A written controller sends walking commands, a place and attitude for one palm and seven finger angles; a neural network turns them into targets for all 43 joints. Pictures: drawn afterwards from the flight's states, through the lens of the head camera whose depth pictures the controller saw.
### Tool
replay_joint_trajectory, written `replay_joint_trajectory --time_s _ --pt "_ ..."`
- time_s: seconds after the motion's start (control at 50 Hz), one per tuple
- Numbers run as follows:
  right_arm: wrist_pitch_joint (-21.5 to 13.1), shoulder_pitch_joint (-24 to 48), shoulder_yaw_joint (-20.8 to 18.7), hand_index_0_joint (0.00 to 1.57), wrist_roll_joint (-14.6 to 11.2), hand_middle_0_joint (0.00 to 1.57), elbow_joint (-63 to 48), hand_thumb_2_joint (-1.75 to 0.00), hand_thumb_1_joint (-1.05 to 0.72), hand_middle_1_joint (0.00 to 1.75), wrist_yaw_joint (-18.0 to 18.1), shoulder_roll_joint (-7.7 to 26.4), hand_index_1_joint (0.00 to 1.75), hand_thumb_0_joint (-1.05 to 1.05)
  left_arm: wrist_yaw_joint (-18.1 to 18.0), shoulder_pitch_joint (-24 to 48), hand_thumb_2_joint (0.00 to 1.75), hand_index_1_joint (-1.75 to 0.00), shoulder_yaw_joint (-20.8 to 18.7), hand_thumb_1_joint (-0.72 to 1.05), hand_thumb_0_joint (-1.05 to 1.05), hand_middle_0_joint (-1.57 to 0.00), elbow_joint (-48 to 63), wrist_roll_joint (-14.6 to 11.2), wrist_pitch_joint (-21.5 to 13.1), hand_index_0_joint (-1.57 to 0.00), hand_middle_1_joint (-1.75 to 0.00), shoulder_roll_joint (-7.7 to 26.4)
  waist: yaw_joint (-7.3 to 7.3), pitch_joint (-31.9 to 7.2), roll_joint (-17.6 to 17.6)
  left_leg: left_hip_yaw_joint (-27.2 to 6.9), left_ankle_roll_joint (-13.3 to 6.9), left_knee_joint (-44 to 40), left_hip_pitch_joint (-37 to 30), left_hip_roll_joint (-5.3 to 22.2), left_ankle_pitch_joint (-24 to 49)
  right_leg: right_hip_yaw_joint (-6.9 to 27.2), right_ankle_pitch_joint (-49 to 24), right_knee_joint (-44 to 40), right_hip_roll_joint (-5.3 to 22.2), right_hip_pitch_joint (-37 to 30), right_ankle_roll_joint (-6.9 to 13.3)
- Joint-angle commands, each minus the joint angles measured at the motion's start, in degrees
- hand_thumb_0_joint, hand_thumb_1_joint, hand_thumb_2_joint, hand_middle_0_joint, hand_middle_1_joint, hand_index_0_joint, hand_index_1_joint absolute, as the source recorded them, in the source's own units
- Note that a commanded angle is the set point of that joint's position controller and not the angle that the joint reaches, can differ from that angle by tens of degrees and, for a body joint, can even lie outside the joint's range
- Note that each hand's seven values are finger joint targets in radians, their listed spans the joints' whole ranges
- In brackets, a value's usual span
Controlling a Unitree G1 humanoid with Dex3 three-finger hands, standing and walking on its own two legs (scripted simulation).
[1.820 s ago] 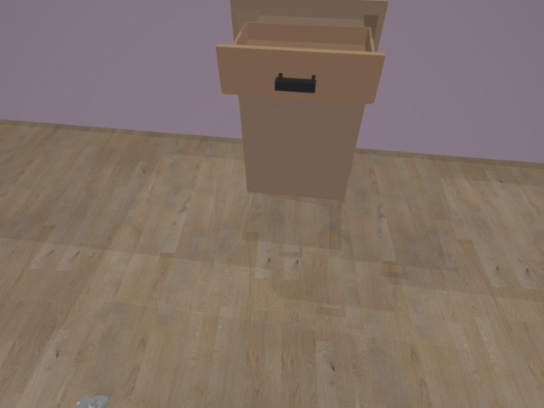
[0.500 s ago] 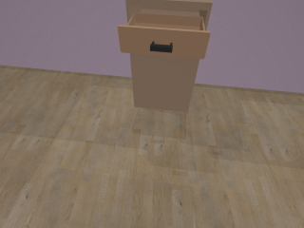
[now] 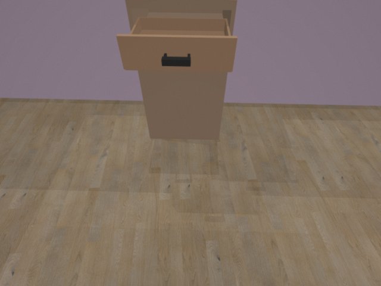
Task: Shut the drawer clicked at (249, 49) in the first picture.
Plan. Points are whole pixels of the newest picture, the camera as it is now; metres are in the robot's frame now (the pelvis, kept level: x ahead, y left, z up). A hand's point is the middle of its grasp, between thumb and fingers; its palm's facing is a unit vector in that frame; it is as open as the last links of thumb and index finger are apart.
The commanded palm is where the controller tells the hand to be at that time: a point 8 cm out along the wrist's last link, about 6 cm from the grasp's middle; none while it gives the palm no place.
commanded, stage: walk to a spot facing it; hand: left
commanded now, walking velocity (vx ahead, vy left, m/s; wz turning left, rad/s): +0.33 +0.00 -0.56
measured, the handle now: (176, 58) +0.90 +0.13 +0.04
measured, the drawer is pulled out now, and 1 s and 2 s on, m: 0.30 0.30 0.30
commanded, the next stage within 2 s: turn to face it in 0.88 s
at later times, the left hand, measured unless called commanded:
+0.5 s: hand out of the picture +0.12 +0.15 -0.16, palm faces -0.07 -0.98 -0.18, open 7.4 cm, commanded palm none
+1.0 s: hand (170, 165) +0.51 +0.11 -0.15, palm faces -0.47 -0.85 -0.25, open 7.4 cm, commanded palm none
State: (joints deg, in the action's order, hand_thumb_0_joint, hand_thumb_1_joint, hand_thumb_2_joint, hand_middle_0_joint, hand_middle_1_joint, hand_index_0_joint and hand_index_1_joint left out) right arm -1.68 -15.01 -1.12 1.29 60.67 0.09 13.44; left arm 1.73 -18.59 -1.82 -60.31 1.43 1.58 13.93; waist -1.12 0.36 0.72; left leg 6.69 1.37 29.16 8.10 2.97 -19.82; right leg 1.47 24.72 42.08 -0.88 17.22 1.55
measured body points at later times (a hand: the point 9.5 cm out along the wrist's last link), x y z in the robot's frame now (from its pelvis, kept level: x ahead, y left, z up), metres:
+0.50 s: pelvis +0.16 -0.02 +0.01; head +0.17 -0.03 +0.46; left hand +0.13 +0.20 -0.14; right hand +0.25 -0.27 -0.13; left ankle +0.31 +0.10 -0.67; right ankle +0.04 -0.10 -0.73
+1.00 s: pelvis +0.30 -0.01 +0.00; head +0.32 -0.03 +0.45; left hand +0.54 +0.15 -0.13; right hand +0.19 -0.25 -0.15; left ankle +0.35 +0.08 -0.73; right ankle +0.32 -0.14 -0.71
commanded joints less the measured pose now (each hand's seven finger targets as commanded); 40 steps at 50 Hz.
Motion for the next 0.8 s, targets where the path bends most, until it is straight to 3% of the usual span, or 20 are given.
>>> replay_joint_trajectory --time_s 0.0,0.02,0.04,0.06,0.08,0.1,0.16,0.22,0.38,0.46,0.5,0.54,0.56,0.58,0.6,0.62,0.66,0.7,0.74,0.78 --pt "-1.8 -2.1 -3.7 0.20 0.3 0.20 -3.2 -0.90 -0.90 0.30 1.1 11.4 0.30 0.00 0.8 6.9 0.90 -0.30 -2.2 0.90 0.00 -0.20 8.5 -0.3 -2.9 -0.20 -0.30 3.0 1.61 5.8 -8.8 -10.9 -10.1 -12.6 -3.0 18.7 7.0 -3.5 2.5 1.0 5.2 11.2 -0.3" --pt "-1.7 -0.6 -3.6 0.20 0.4 0.20 -3.3 -0.90 -0.90 0.30 1.2 10.9 0.30 0.00 1.0 2.7 0.90 -0.30 -2.4 0.90 0.00 -0.20 7.0 -0.2 -3.0 -0.20 -0.30 2.2 -0.44 3.7 -7.6 -5.7 -7.8 -7.7 0.8 16.1 7.8 -5.6 -2.0 -4.5 4.0 2.4 -0.2" --pt "-1.6 0.6 -3.4 0.20 0.3 0.20 -3.6 -0.90 -0.90 0.30 1.0 10.2 0.30 0.00 0.8 -5.1 0.90 -0.30 -2.8 0.90 0.00 -0.20 4.4 0.0 -3.2 -0.20 -0.30 2.6 -4.12 1.0 -3.4 -1.1 -5.5 3.5 6.8 12.3 6.9 -7.9 -8.3 -10.8 1.1 -9.5 0.3" --pt "-1.6 1.7 -2.7 0.20 -0.6 0.20 -5.2 -0.90 -0.90 0.30 0.4 6.9 0.30 0.00 -0.1 -14.0 0.90 -0.30 -4.2 0.90 0.00 -0.20 1.9 0.3 -4.1 -0.20 -0.30 8.9 -7.72 -1.6 13.4 4.9 -1.8 22.7 20.9 6.0 0.0 9.3 -1.3 -21.0 10.4 -21.5 4.2" --pt "-2.2 6.2 -2.0 0.20 -0.6 0.20 -9.1 -0.90 -0.90 0.30 -0.1 4.4 0.30 0.00 -1.2 -19.2 0.90 -0.30 -4.9 0.90 0.00 -0.20 0.9 -0.5 -4.6 -0.20 -0.30 13.3 -8.43 -0.7 21.3 2.7 -0.3 37.5 33.7 0.3 -13.8 33.4 -5.0 -30.2 22.9 -23.5 10.2" --pt "-2.2 9.0 -2.5 0.20 -0.5 0.20 -9.2 -0.90 -0.90 0.30 0.1 5.7 0.30 0.00 -2.1 -17.9 0.90 -0.30 -4.6 0.90 0.00 -0.20 1.4 -0.9 -4.6 -0.20 -0.30 11.6 -7.73 1.0 10.5 -4.8 -0.9 41.5 35.5 2.9 -9.7 34.5 -3.2 -30.7 22.9 -19.9 12.6" --pt "-1.7 6.3 -3.0 0.20 0.3 0.20 -6.6 -0.90 -0.90 0.30 -0.4 3.5 0.30 0.00 -2.4 -8.3 0.90 -0.30 -3.0 0.90 0.00 -0.20 3.6 -0.3 -5.2 -0.20 -0.30 5.6 -1.90 4.4 1.9 -6.0 0.2 40.5 32.2 5.6 2.2 22.6 -5.9 -30.5 17.5 -10.4 11.3" --pt "-0.7 3.4 -3.2 0.20 0.4 0.20 -5.7 -0.90 -0.90 0.30 -0.6 2.0 0.30 0.00 -2.5 -8.0 0.90 -0.30 -2.8 0.90 0.00 -0.20 3.2 -0.1 -6.1 -0.20 -0.30 4.1 0.43 3.2 3.4 -5.2 1.4 37.6 32.0 5.5 6.8 15.3 -14.4 -30.8 14.7 -10.1 10.2" --pt "-1.0 12.5 -3.1 0.20 0.1 0.20 -10.7 -0.90 -0.90 0.30 -1.6 0.1 0.30 0.00 -3.1 -12.1 0.90 -0.30 -2.5 0.90 0.00 -0.20 0.9 0.0 -6.9 -0.20 -0.30 2.9 -1.76 5.5 5.0 -3.5 1.8 25.5 36.3 4.4 11.8 11.7 -26.9 -30.1 12.5 -16.1 9.7" --pt "-1.5 16.8 -2.6 0.20 -0.3 0.20 -12.7 -0.90 -0.90 0.30 -1.8 -0.8 0.30 0.00 -3.6 -12.2 0.90 -0.30 -2.4 0.90 0.00 -0.20 0.6 0.3 -6.3 -0.20 -0.30 3.7 -2.68 6.3 6.4 -1.9 0.4 15.0 27.8 2.2 10.1 11.6 -36.7 -27.7 12.4 -15.5 8.4" --pt "-2.0 14.1 -2.8 0.20 -0.5 0.20 -12.5 -0.90 -0.90 0.30 -1.4 -0.2 0.30 0.00 -3.6 -10.6 0.90 -0.30 -3.1 0.90 0.00 -0.20 1.2 0.2 -6.0 -0.20 -0.30 5.1 -1.28 4.3 6.2 -0.7 -0.7 9.5 19.0 -0.4 7.4 11.3 -44.6 -23.3 11.7 -14.6 7.6" --pt "-2.5 1.9 -3.3 0.20 -0.1 0.20 -9.0 -0.90 -0.90 0.30 0.1 2.2 0.30 0.00 -3.4 -8.9 0.90 -0.30 -3.6 0.90 0.00 -0.20 1.9 -0.3 -5.9 -0.20 -0.30 5.5 4.03 -1.0 5.3 0.4 -2.0 1.3 0.6 -2.8 12.1 9.2 -49.9 -9.9 7.9 -9.2 5.3" --pt "-2.6 -7.0 -4.3 0.20 0.3 0.20 -6.8 -0.90 -0.90 0.30 1.0 6.5 0.30 0.00 -3.0 -9.1 0.90 -0.30 -3.7 0.90 0.00 -0.20 2.4 -0.6 -5.7 -0.20 -0.30 3.8 7.24 -6.1 1.9 -6.1 -3.7 0.9 -14.7 4.4 14.4 7.7 -37.3 2.1 5.1 0.4 3.6" --pt "-2.8 -13.2 -5.7 0.20 1.0 0.20 -5.7 -0.90 -0.90 0.30 1.4 13.3 0.30 0.00 -2.3 -11.1 0.90 -0.30 -3.7 0.90 0.00 -0.20 3.5 -1.4 -5.5 -0.20 -0.30 0.2 7.74 -12.8 -14.9 -29.2 -10.9 -4.3 -23.1 24.1 19.6 -0.6 0.2 23.7 -3.1 12.1 0.5" --pt "-2.3 -13.2 -4.7 0.20 -0.1 0.20 -6.1 -0.90 -0.90 0.30 1.2 12.6 0.30 0.00 -2.2 -7.7 0.90 -0.30 -3.5 0.90 0.00 -0.20 5.4 -0.9 -5.7 -0.20 -0.30 0.8 6.90 -10.2 -11.3 -35.2 -14.6 -10.4 -16.3 28.2 19.6 1.0 8.4 34.0 -1.9 15.4 0.9" --pt "-2.5 -8.0 -4.0 0.20 -0.3 0.20 -6.8 -0.90 -0.90 0.30 1.3 9.5 0.30 0.00 -2.1 -5.3 0.90 -0.30 -3.5 0.90 0.00 -0.20 5.8 -0.7 -5.2 -0.20 -0.30 0.5 4.98 -5.3 -9.2 -29.9 -13.5 -12.8 -8.7 26.9 13.5 1.1 4.5 38.2 1.2 18.1 0.5" --pt "-2.9 0.1 -2.4 0.20 -0.3 0.20 -8.1 -0.90 -0.90 0.30 1.5 3.0 0.30 0.00 -0.8 -3.8 0.90 -0.30 -3.8 0.90 0.00 -0.20 5.5 0.0 -3.7 -0.20 -0.30 0.1 1.08 2.0 -11.9 -17.5 -10.3 -14.6 3.6 21.1 11.7 -0.1 -2.5 36.6 5.8 16.8 -0.8" --pt "-3.2 0.7 -1.9 0.20 -0.1 0.20 -7.8 -0.90 -0.90 0.30 1.8 1.4 0.30 0.00 -0.2 -4.9 0.90 -0.30 -3.7 0.90 0.00 -0.20 5.1 0.2 -1.7 -0.20 -0.30 -1.8 -0.80 1.2 -9.5 -7.7 -9.0 -13.3 7.2 17.7 23.3 -1.6 -5.0 31.9 6.3 13.5 -1.9" --pt "-3.0 1.3 -2.3 0.20 -0.1 0.20 -7.7 -0.90 -0.90 0.30 1.9 2.7 0.30 0.00 -0.1 -3.9 0.90 -0.30 -3.6 0.90 0.00 -0.20 6.0 0.0 -0.4 -0.20 -0.30 -2.2 -1.13 0.1 -9.3 -2.5 -9.4 -12.7 7.7 17.3 26.3 -2.9 -4.9 24.5 6.8 11.8 -2.7" --pt "-2.4 0.7 -3.0 0.20 0.1 0.20 -8.2 -0.90 -0.90 0.30 1.9 3.3 0.30 0.00 0.0 -1.2 0.90 -0.30 -3.8 0.90 0.00 -0.20 7.6 0.0 0.3 -0.20 -0.30 -2.7 -0.86 1.0 -7.1 -1.1 -10.0 -13.2 8.7 17.7 24.2 -3.6 -6.1 18.7 6.9 11.0 -2.9"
